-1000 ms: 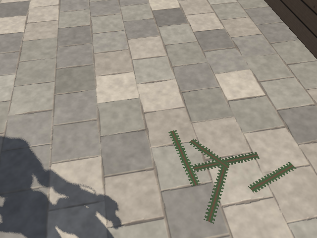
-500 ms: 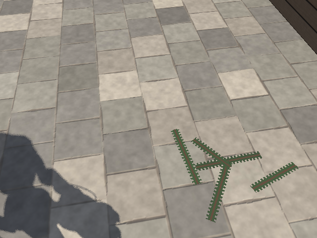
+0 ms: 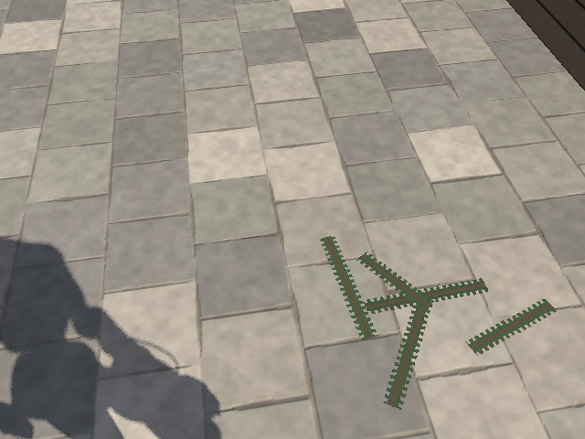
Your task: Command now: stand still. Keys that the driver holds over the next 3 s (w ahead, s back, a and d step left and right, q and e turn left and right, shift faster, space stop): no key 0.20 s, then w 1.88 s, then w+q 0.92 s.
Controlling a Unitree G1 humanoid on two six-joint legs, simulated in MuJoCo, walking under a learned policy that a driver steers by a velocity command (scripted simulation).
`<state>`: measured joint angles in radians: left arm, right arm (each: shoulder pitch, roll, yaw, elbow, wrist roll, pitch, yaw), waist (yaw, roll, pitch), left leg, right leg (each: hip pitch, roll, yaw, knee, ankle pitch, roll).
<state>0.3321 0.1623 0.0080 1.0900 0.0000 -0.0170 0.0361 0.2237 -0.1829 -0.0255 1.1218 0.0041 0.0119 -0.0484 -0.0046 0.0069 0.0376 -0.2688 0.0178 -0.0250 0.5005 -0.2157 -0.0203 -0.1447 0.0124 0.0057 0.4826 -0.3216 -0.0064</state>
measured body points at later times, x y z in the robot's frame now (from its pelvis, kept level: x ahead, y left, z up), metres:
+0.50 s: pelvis +0.06 +0.03 -0.01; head +0.07 +0.05 +0.44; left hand +0.02 +0.28 -0.17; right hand +0.07 -0.22 -0.15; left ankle +0.04 +0.12 -0.74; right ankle -0.04 -0.11 -0.71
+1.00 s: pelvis +0.32 -0.02 -0.02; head +0.36 -0.02 +0.43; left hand +0.51 +0.22 -0.12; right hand +0.24 -0.26 -0.16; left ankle +0.09 +0.12 -0.65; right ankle +0.42 -0.10 -0.74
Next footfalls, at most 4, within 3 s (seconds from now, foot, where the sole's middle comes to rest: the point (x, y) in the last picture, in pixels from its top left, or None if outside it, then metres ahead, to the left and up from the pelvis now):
0.94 right None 0.46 -0.11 -0.77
1.48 left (254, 330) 0.78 0.13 -0.77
2.06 right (342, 235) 1.09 -0.11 -0.77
2.62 left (257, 169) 1.37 0.14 -0.77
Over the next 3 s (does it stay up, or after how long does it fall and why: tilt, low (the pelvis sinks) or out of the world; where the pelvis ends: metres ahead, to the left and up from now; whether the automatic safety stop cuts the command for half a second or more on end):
stays up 1.43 0.08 0.01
